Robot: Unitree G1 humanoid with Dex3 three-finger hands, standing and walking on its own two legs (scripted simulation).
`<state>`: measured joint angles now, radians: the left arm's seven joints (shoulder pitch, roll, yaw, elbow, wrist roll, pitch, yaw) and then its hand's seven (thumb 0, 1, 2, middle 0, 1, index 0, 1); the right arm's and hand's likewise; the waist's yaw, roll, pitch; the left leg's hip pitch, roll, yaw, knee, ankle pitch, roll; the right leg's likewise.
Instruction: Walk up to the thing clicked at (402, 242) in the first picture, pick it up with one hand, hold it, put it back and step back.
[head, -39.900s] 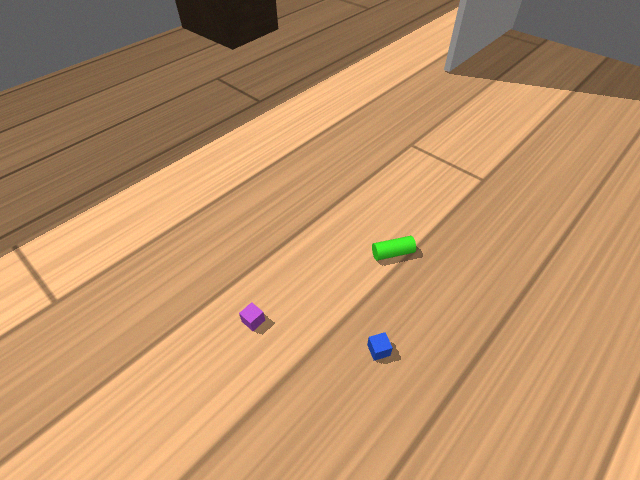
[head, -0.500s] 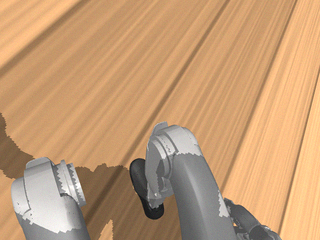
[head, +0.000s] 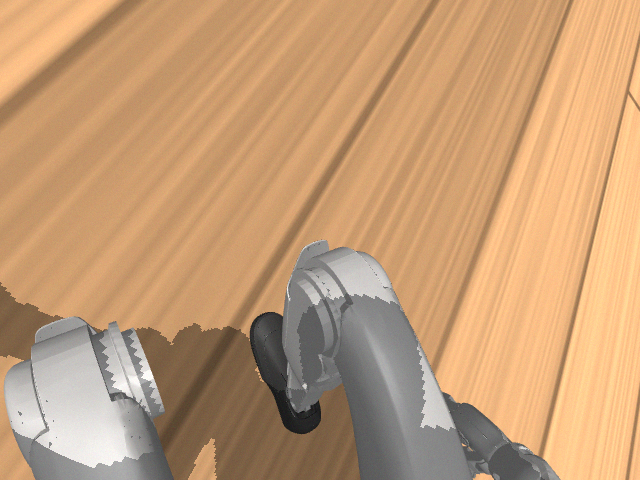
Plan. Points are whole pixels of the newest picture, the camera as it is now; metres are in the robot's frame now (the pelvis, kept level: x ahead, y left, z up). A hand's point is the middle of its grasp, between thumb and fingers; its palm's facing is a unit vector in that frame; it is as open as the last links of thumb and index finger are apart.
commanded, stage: rest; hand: left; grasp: from above
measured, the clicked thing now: out of the picture +0.43 +0.41 -0.27
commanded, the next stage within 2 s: open in 0.04 s
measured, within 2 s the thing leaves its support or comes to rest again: rests again in 0.44 s
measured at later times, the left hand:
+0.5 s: hand out of the picture +0.43 +0.39 -0.23, palm faces -0.43 -0.15 -0.89, open 10.3 cm
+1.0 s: hand out of the picture +0.44 +0.39 -0.23, palm faces -0.44 -0.15 -0.89, open 13.4 cm
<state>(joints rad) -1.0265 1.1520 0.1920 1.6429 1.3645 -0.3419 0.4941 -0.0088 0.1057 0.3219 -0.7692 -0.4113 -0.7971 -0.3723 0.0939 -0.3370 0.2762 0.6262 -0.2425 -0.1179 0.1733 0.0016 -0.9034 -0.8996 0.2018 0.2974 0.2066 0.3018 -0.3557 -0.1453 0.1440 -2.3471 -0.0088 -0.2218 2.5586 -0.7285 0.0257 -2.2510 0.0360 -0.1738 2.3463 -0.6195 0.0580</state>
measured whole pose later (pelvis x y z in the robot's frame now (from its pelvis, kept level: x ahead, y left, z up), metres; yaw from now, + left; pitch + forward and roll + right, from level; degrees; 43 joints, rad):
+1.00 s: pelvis +0.00 +0.00 +0.00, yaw +0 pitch +27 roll -15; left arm -1.03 1.18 0.17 1.64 1.34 -0.35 0.49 0.00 -0.40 0.94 -0.11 -1.04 -0.13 -1.01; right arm 0.09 -0.35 0.30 0.60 -0.23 -0.14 0.18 0.00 -0.89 -0.90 0.20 0.30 0.21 0.30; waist -0.36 -0.15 0.17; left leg -2.33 0.00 -0.23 2.55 -0.73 0.02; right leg -2.24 0.04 -0.18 2.33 -0.61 0.06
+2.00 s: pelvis -0.01 +0.00 +0.05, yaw +4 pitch +33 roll -12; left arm -1.01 1.04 0.13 1.30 1.20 -0.43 0.06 0.00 -0.47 0.99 -0.12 -0.99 -0.12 -0.99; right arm 0.14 -0.34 0.17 0.61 -0.12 0.07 0.09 0.00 -0.91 -0.90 0.20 0.30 0.21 0.30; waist -0.26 -0.02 0.01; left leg -2.26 -0.02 -0.14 2.35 -0.67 0.04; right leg -2.18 0.01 -0.11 2.20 -0.61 0.04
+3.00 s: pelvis +0.02 -0.01 +0.26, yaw +12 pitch +28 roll -5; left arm -0.08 0.43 0.11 0.34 0.17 0.19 0.01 0.01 0.88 0.90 -0.21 -0.31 -0.21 -0.31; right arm 0.08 -0.23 0.02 0.55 0.03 -0.05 -0.02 0.01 -0.91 -0.90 0.20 0.30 0.20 0.30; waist -0.08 0.03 -0.19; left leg -1.51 0.00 -0.08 1.65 -0.62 0.01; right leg -1.48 0.00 -0.06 1.57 -0.57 0.02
